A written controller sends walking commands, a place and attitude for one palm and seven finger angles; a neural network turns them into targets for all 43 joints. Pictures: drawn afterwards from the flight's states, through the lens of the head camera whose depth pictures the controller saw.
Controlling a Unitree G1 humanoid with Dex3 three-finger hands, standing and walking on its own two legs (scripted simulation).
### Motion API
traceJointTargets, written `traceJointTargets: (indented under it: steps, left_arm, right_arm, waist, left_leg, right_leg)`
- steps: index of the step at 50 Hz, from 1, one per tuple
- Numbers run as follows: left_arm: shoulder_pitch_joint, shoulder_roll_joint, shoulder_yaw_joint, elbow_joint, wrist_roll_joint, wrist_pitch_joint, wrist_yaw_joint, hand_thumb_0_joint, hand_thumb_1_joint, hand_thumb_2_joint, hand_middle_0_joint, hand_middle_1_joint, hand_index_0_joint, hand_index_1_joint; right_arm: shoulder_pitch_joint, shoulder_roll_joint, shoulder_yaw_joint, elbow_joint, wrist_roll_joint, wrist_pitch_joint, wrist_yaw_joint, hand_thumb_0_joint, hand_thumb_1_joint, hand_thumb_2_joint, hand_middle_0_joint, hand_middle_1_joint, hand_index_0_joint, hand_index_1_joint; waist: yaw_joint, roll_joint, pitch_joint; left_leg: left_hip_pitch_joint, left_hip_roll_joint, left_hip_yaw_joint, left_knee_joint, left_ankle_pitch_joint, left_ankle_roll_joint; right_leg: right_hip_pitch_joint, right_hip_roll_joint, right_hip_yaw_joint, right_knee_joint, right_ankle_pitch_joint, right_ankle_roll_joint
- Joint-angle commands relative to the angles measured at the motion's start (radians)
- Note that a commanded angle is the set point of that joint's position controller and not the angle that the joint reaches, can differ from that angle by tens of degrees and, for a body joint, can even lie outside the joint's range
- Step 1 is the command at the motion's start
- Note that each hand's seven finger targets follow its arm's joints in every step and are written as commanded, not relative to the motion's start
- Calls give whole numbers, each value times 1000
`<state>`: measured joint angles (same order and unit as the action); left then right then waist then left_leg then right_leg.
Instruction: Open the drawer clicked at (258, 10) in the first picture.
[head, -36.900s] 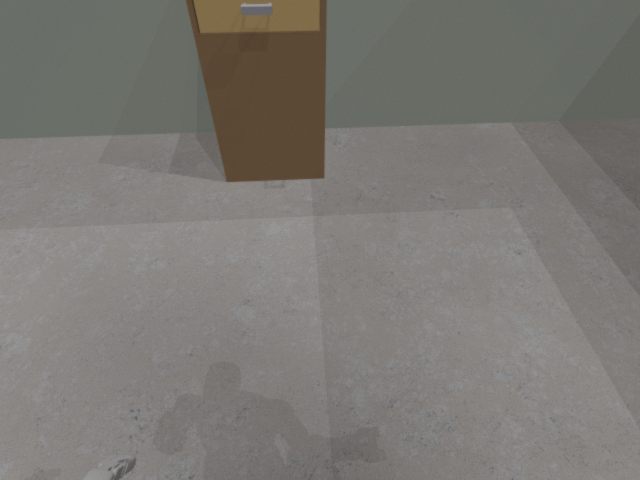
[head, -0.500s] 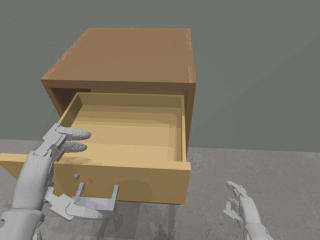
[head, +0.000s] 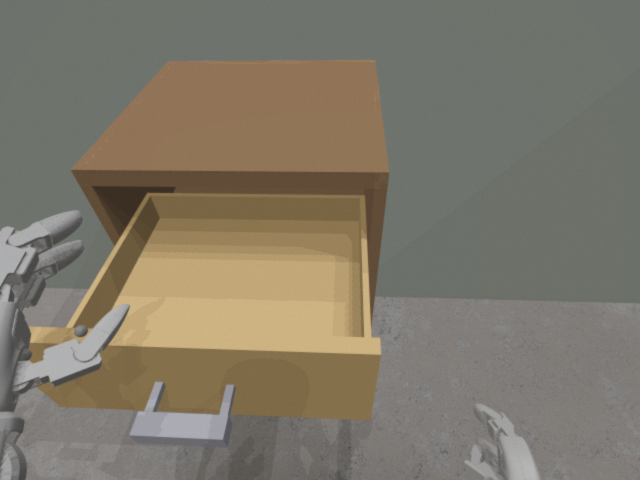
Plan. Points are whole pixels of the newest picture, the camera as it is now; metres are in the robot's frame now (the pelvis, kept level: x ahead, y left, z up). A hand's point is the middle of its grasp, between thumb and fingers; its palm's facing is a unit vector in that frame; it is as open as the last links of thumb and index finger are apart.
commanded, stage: draw the hand back to the body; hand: left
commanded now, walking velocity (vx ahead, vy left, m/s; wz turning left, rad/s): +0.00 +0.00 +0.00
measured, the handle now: (188, 409) +0.19 +0.18 +0.02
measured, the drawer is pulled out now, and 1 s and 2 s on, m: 0.28 0.28 0.28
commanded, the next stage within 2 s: step back with the hand held close in 0.34 s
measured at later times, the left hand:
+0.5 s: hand (68, 343) +0.17 +0.23 +0.20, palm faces +0.42 -0.81 -0.40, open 7.4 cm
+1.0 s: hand (20, 388) +0.13 +0.25 +0.19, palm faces +0.36 -0.78 -0.51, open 7.4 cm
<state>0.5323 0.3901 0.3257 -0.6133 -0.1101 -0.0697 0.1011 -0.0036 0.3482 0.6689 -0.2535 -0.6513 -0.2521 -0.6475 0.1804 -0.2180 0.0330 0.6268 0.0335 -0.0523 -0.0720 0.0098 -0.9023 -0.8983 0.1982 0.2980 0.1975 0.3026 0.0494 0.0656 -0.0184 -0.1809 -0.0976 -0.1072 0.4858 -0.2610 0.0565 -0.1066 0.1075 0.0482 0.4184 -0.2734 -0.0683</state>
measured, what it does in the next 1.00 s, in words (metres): shifts its weight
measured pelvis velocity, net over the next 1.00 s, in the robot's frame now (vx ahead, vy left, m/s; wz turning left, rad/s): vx -0.06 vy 0.01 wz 0.01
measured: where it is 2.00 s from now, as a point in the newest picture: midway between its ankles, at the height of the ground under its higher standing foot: outside the picture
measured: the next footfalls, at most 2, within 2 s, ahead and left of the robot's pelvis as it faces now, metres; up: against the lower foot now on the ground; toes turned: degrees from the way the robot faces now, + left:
right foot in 1.82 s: -0.30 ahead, -0.07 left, +0.00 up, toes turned +4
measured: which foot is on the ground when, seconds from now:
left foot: down 0.00-1.00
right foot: down 0.00-1.00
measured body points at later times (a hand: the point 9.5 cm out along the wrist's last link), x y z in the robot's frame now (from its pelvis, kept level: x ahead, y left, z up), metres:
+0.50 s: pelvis -0.01 -0.01 +0.00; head -0.03 -0.03 +0.45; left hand +0.14 +0.27 +0.22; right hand +0.19 -0.22 -0.08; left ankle +0.00 +0.08 -0.74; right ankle -0.03 -0.08 -0.74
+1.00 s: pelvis -0.06 +0.01 +0.00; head -0.04 +0.02 +0.45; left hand +0.11 +0.29 +0.22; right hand +0.13 -0.24 -0.08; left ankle +0.00 +0.08 -0.74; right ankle -0.03 -0.08 -0.74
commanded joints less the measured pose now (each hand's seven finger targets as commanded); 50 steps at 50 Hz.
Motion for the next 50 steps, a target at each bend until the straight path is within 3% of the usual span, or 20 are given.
traceJointTargets:
  steps: [1, 5, 7, 12, 16, 20, 22, 23, 24, 25, 27, 30, 33, 34, 35, 39, 40, 43, 46, 50]
  left_arm:
    - [-64, 144, 134, -114, -5, -58, 20, 0, 690, 810, -215, -435, -215, -435]
    - [-112, 138, 101, -192, -1, -70, 16, 0, 830, 870, -205, -345, -205, -345]
    - [-95, 138, 94, -193, 3, -67, 21, 0, 900, 900, -200, -300, -200, -300]
    - [-96, 163, 121, -182, 5, -64, 31, 0, 900, 900, -200, -300, -200, -300]
    - [-95, 150, 124, -131, 1, -60, 25, 0, 900, 900, -200, -300, -200, -300]
    - [-120, 141, 107, -162, -2, -67, 20, 0, 900, 900, -200, -300, -200, -300]
    - [-98, 137, 104, -149, -3, -67, 21, 0, 900, 900, -200, -300, -200, -300]
    - [-211, 311, 289, -255, 6, -118, 32, 0, 900, 900, -200, -300, -200, -300]
    - [-121, 224, 231, -157, 9, -132, 23, 0, 900, 900, -200, -300, -200, -300]
    - [-132, 245, 237, -198, 11, -147, 20, 0, 900, 900, -200, -300, -200, -300]
    - [-38, 156, 166, -125, 20, -146, 10, 0, 900, 900, -200, -300, -200, -300]
    - [1, 148, 152, -145, 24, -149, 10, 0, 900, 900, -200, -300, -200, -300]
    - [48, 175, 181, -162, 26, -145, 19, 0, 900, 900, -200, -300, -200, -300]
    - [51, 189, 196, -172, 24, -145, 22, 0, 900, 900, -200, -300, -200, -300]
    - [44, 216, 212, -208, 22, -150, 27, 0, 900, 900, -200, -300, -200, -300]
    - [85, 225, 232, -236, 18, -154, 39, 0, 900, 900, -200, -300, -200, -300]
    - [78, 247, 249, -268, 17, -157, 45, 0, 900, 900, -200, -300, -200, -300]
    - [94, 225, 230, -264, 22, -155, 48, 0, 900, 900, -200, -300, -200, -300]
    - [96, 221, 230, -261, 29, -156, 51, 0, 900, 900, -200, -300, -200, -300]
    - [61, 225, 251, -231, 46, -158, 51, 0, 900, 900, -200, -300, -200, -300]
  right_arm:
    - [-157, -97, -37, -166, 0, -39, -5, 0, -900, -900, 200, 300, 200, 300]
    - [-164, -106, -35, -179, 0, -52, -2, 0, -900, -900, 200, 300, 200, 300]
    - [-160, -104, -33, -180, -1, -57, 0, 0, -900, -900, 200, 300, 200, 300]
    - [-159, -100, -31, -172, -5, -62, -5, 0, -900, -900, 200, 300, 200, 300]
    - [-166, -95, -31, -161, -3, -52, -3, 0, -900, -900, 200, 300, 200, 300]
    - [-172, -100, -32, -171, 0, -54, 1, 0, -900, -900, 200, 300, 200, 300]
    - [-168, -98, -31, -173, -2, -53, 1, 0, -900, -900, 200, 300, 200, 300]
    - [-121, -129, -48, -207, 5, -44, 12, 0, -900, -900, 200, 300, 200, 300]
    - [-126, -118, -54, -177, -5, -36, 13, 0, -900, -900, 200, 300, 200, 300]
    - [-135, -129, -57, -184, -7, -35, 20, 0, -900, -900, 200, 300, 200, 300]
    - [-132, -127, -61, -178, -6, -20, 24, 0, -900, -900, 200, 300, 200, 300]
    - [-131, -139, -74, -183, -1, -6, 29, 0, -900, -900, 200, 300, 200, 300]
    - [-130, -137, -88, -196, 4, 15, 26, 0, -900, -900, 200, 300, 200, 300]
    - [-133, -133, -91, -202, 7, 20, 24, 0, -900, -900, 200, 300, 200, 300]
    - [-132, -141, -94, -204, 8, 19, 22, 0, -900, -900, 200, 300, 200, 300]
    - [-130, -131, -98, -217, 12, 26, 13, 0, -900, -900, 200, 300, 200, 300]
    - [-126, -141, -99, -217, 11, 22, 11, 0, -900, -900, 200, 300, 200, 300]
    - [-120, -141, -98, -220, 9, 19, 8, 0, -900, -900, 200, 300, 200, 300]
    - [-112, -145, -96, -218, 7, 9, 4, 0, -900, -900, 200, 300, 200, 300]
    - [-118, -155, -98, -224, 0, -2, 2, 0, -900, -900, 200, 300, 200, 300]
  waist:
    - [0, -36, -44]
    - [-5, 35, -86]
    - [-1, 15, -91]
    - [2, -32, -76]
    - [-1, -11, -25]
    - [-3, 26, -39]
    - [0, -13, -50]
    - [-21, -19, 2]
    - [-29, -82, -9]
    - [-28, -56, -21]
    - [-40, -61, -50]
    - [-44, -4, -113]
    - [-43, -48, -149]
    - [-42, -79, -154]
    - [-44, -59, -162]
    - [-45, -69, -166]
    - [-46, -36, -184]
    - [-47, -15, -154]
    - [-47, 21, -146]
    - [-46, 34, -104]
  left_leg:
    - [48, 103, 6, -54, 220, -39]
    - [75, 99, 8, -50, 222, -37]
    - [72, 101, 2, -57, 226, -38]
    - [61, 97, 3, -55, 234, -37]
    - [49, 96, 6, -59, 199, -37]
    - [55, 96, 2, -63, 165, -35]
    - [54, 98, 3, -63, 170, -32]
    - [-3, 107, -54, -35, 137, 0]
    - [11, 102, -64, -5, 153, 1]
    - [21, 99, -58, 5, 170, 0]
    - [17, 105, -54, 15, 232, -4]
    - [27, 117, -43, 2, 323, -6]
    - [-3, 132, -50, -9, 359, -9]
    - [-18, 131, -49, -6, 341, -9]
    - [-28, 133, -50, -6, 329, -10]
    - [-73, 138, -60, 0, 297, -9]
    - [-85, 145, -67, -11, 302, -11]
    - [-126, 158, -89, -36, 270, -3]
    - [-208, 190, -127, -101, 194, 12]
    - [-418, 223, -162, -182, -67, 43]
  right_leg:
    - [-44, -99, -20, -71, 212, 32]
    - [-40, -102, -16, -77, 211, 33]
    - [-33, -102, -22, -71, 211, 35]
    - [-29, -102, -17, -77, 235, 34]
    - [-52, -101, -15, -90, 202, 34]
    - [-52, -100, -13, -100, 155, 32]
    - [-44, -103, -13, -94, 165, 36]
    - [-129, -158, 106, -154, 177, 41]
    - [-134, -178, 119, -165, 197, 34]
    - [-140, -192, 137, -165, 246, 30]
    - [-120, -199, 106, -140, 301, 42]
    - [-92, -191, 71, -98, 363, 62]
    - [-62, -184, 50, -70, 359, 63]
    - [-62, -186, 50, -69, 340, 64]
    - [-64, -191, 55, -64, 330, 56]
    - [-68, -192, 63, -50, 291, 52]
    - [-52, -190, 60, -37, 293, 48]
    - [-66, -168, 49, -24, 231, 53]
    - [-23, -133, 26, 31, 174, 61]
    - [78, -103, 35, 117, 103, 64]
